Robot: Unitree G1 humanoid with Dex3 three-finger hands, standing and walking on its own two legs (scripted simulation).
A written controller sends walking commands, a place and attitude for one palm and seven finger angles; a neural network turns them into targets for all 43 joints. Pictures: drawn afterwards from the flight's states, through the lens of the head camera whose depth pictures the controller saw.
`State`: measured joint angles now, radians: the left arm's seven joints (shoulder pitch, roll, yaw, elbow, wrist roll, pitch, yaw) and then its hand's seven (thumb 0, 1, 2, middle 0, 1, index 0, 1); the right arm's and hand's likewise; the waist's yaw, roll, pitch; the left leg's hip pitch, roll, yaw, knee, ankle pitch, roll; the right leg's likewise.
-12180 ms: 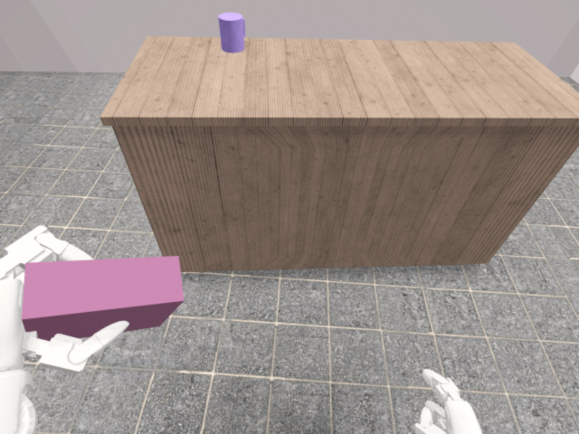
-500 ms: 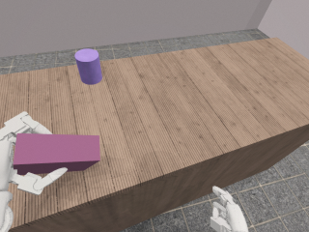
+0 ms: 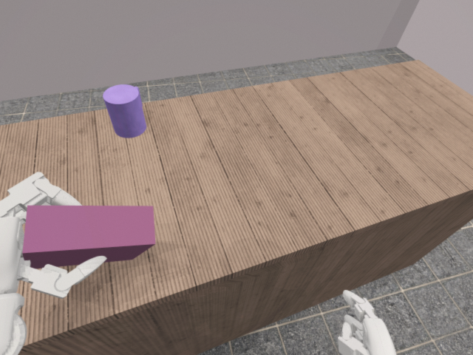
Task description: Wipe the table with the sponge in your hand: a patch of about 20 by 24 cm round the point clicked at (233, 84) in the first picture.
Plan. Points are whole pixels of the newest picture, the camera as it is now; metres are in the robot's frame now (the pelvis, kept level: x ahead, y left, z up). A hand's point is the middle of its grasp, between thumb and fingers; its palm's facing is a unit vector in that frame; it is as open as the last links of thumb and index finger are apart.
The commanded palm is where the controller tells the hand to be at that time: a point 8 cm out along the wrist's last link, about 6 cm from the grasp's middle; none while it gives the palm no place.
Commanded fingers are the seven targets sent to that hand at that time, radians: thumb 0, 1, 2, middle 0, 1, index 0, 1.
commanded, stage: shuffle to correct the standing spot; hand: left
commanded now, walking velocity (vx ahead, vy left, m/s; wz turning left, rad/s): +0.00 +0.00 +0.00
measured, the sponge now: (109, 236) +0.24 +0.19 +0.13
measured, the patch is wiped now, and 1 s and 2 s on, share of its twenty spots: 0.00 0.00 0.00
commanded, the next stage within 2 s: none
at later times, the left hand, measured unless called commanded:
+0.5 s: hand (114, 221) +0.24 +0.18 +0.16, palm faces +0.29 -0.86 -0.42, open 9.5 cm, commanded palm +0.18 +0.23 +0.17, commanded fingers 0.00 0.10 1.30 -1.20 -1.60 -1.20 -1.60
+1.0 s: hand (124, 233) +0.23 +0.16 +0.16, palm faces +0.29 -0.86 -0.42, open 9.5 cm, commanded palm +0.17 +0.21 +0.17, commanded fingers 0.00 0.10 1.30 -1.20 -1.60 -1.20 -1.60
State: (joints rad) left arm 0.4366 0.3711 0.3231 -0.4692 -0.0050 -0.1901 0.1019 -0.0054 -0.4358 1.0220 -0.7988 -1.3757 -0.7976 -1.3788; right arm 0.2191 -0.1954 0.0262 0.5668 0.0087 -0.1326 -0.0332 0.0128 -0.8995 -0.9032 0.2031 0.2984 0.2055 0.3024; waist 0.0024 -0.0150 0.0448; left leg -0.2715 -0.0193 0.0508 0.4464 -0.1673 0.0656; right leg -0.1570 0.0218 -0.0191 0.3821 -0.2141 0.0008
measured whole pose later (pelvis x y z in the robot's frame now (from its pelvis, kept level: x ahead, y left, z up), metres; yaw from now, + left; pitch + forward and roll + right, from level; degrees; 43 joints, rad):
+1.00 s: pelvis +0.00 -0.07 -0.01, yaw -1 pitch +0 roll -1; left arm 0.48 0.41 0.37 -0.53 -0.08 -0.14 0.08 0.00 -0.44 1.02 -0.80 -1.38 -0.80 -1.38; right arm 0.22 -0.20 -0.01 0.55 0.02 -0.06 -0.04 0.01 -0.90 -0.90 0.20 0.30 0.20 0.30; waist -0.01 0.00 0.05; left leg -0.32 0.08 0.02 0.55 -0.23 -0.03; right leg -0.21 0.12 -0.04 0.47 -0.26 -0.09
